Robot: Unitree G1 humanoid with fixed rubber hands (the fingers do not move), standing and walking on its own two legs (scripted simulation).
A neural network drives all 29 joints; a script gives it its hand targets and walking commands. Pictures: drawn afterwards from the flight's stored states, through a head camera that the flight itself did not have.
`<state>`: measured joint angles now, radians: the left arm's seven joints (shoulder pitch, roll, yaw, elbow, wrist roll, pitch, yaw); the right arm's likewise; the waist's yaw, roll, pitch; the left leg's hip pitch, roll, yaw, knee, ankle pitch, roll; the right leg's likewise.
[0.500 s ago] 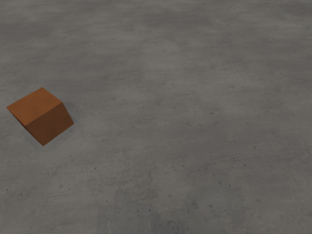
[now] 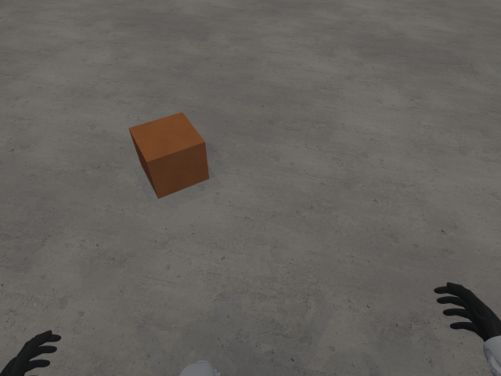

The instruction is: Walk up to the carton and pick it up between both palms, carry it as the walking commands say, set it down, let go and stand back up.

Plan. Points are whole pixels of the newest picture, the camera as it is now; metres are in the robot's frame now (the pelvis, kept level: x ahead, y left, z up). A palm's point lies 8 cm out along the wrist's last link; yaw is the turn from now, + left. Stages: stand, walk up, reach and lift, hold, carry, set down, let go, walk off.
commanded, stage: walk up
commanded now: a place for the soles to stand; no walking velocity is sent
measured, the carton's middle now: (170, 154) +1.24 +0.42 -0.61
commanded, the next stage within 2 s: none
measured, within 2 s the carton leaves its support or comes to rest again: neither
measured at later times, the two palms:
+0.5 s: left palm out of the picture +0.14 +0.37 -0.01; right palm (364, 213) +0.43 -0.22 -0.03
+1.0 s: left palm (30, 213) +0.42 +0.46 -0.03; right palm (322, 158) +0.59 -0.16 -0.02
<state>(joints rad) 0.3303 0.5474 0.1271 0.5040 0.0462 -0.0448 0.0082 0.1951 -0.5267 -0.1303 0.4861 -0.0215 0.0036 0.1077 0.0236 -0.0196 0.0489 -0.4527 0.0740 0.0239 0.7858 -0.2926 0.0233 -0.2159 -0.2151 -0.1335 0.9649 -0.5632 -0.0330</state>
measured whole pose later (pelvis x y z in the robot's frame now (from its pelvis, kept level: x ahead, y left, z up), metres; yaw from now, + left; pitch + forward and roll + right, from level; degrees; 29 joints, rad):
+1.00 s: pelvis +0.40 +0.13 +0.02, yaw +23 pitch -3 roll +1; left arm 0.34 0.46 0.05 0.46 0.03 -0.02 -0.05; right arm 0.44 -0.49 -0.06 0.51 -0.02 -0.05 0.03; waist -0.06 -0.04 0.06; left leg -0.17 -0.01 0.01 0.60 -0.37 0.03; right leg -0.53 -0.11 -0.04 0.77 -0.24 -0.03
